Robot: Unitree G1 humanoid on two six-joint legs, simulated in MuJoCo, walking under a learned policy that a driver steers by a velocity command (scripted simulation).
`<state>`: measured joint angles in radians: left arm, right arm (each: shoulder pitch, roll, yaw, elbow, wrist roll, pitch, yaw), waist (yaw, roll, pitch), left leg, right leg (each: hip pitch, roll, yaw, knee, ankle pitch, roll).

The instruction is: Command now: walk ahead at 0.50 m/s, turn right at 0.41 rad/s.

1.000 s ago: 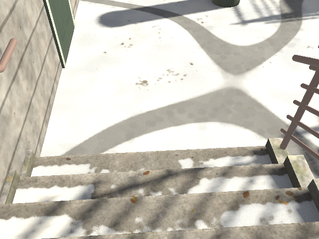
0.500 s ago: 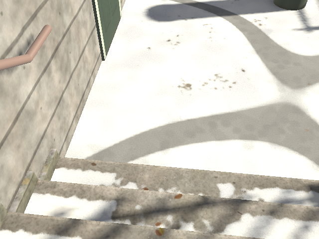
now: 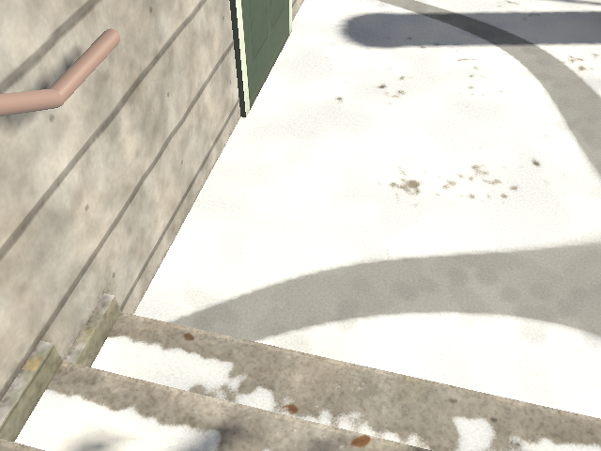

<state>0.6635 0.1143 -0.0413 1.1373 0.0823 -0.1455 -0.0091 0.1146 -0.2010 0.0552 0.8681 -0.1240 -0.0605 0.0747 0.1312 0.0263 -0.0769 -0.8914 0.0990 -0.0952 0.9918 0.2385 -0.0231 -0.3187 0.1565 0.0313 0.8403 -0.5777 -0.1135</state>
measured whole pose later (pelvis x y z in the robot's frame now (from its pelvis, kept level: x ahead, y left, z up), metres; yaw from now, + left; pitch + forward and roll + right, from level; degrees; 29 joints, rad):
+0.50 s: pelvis +0.28 +0.03 -0.15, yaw -15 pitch +2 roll +3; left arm 0.20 0.25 0.02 0.91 0.09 -0.08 -0.12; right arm 0.54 -0.21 0.01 1.08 -0.12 -0.12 0.01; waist -0.06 -0.05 -0.05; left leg -0.22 -0.02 0.24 0.66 -0.47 0.06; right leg -0.86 -0.08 0.08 1.10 0.17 -0.08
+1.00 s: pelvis +0.54 -0.12 -0.30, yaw -11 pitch +0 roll -2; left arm 0.36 0.24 0.04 1.06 0.09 -0.08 -0.03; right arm 0.35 -0.20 -0.04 1.01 -0.08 -0.09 0.08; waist -0.03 0.03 0.01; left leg -0.68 0.12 -0.05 1.35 -0.28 0.10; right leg -0.18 0.00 -0.20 0.50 -0.31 -0.05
